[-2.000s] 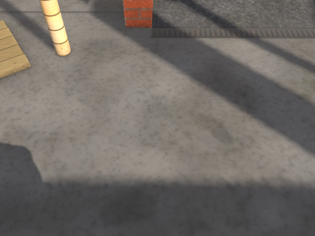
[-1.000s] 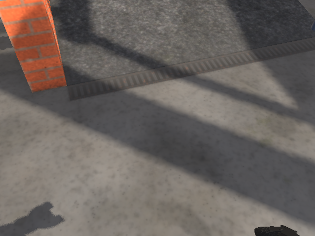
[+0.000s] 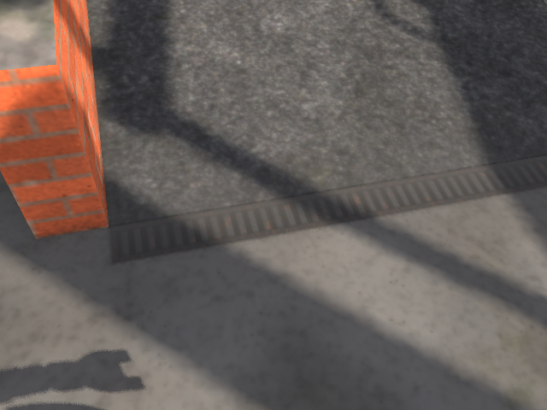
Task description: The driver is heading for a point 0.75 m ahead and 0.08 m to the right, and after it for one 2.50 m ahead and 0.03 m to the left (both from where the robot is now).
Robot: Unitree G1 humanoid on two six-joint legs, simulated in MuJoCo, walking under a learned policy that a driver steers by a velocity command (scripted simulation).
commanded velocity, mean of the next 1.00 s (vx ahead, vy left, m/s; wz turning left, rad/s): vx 0.67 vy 0.00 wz -0.20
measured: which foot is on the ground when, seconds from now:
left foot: down 0.00-0.60, up 0.62-1.00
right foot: up 0.00-0.58, down 0.60-1.00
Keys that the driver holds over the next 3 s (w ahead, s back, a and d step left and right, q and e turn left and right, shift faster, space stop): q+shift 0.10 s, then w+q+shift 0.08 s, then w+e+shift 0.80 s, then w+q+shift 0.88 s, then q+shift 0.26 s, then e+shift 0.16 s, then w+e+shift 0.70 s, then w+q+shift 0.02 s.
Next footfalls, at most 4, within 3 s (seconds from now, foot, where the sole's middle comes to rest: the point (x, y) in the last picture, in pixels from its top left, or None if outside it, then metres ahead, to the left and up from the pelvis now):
0.60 right None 0.26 -0.10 -0.76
1.04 left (281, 303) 0.75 -0.04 -0.76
1.42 right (396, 234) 0.98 -0.38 -0.76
1.82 left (325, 128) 1.39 -0.19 -0.72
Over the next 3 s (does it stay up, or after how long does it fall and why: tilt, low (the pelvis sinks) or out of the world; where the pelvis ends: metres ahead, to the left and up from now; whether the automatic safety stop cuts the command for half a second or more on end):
stays up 1.88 -0.18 0.06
